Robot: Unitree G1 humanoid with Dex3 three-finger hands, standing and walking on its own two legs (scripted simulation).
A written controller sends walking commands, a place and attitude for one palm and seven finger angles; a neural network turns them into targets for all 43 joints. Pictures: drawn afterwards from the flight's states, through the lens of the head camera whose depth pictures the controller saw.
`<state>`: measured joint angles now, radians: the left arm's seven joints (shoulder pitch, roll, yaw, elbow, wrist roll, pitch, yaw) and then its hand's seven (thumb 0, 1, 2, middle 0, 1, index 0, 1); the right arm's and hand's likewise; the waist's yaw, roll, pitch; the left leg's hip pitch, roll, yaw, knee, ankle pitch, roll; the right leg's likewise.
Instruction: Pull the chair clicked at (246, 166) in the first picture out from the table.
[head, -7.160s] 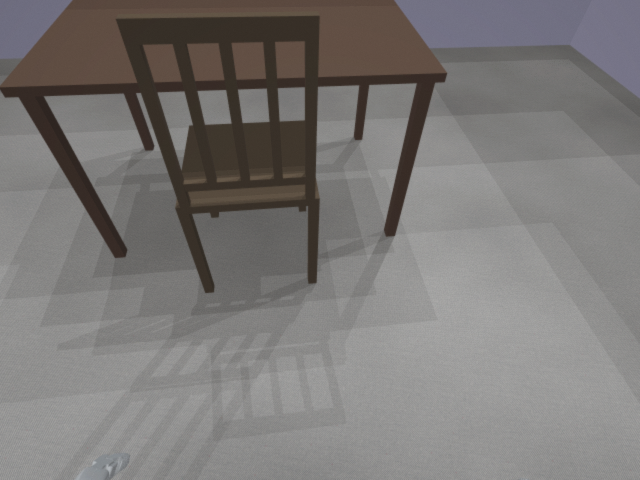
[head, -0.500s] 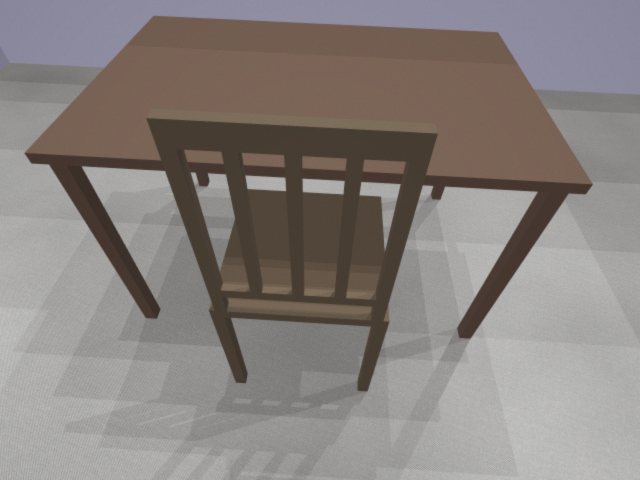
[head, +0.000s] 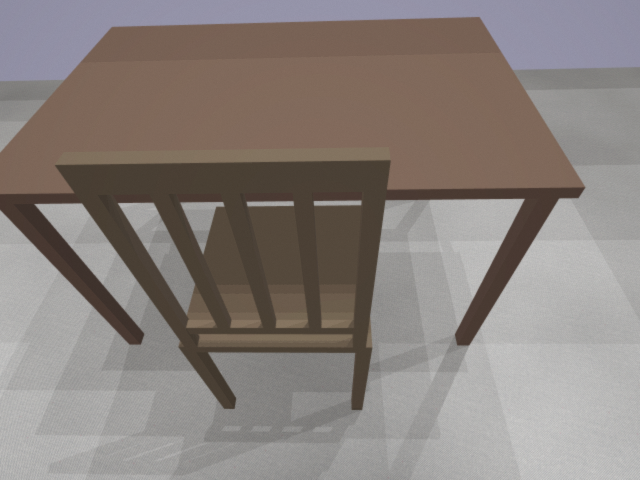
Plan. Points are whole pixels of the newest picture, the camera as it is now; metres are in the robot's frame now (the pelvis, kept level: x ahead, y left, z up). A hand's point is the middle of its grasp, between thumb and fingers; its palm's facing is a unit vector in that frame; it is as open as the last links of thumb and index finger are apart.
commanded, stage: come to a stop and stand still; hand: left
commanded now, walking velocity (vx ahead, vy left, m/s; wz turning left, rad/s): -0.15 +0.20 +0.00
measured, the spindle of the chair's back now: (254, 270) +0.43 +0.13 -0.04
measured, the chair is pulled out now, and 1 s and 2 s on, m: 0.00 0.00 0.00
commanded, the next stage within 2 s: look again from close up in 1.36 s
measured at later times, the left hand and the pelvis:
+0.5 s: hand out of the picture -0.05 +0.25 -0.17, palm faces +0.09 -0.97 -0.23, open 7.4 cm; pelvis -0.07 +0.05 +0.01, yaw +1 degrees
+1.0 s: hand out of the picture -0.14 +0.21 -0.16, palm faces +0.03 -0.99 -0.15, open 7.4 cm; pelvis -0.12 +0.05 +0.01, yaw -1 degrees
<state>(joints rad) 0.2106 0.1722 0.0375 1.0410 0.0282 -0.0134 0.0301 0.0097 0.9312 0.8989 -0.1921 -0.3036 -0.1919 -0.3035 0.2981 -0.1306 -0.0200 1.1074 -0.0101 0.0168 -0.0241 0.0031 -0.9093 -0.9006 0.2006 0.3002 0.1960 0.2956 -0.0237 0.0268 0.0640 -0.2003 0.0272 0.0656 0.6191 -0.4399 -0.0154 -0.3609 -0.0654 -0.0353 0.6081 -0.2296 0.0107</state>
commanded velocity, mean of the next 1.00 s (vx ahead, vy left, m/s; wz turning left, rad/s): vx -0.01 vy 0.02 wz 0.00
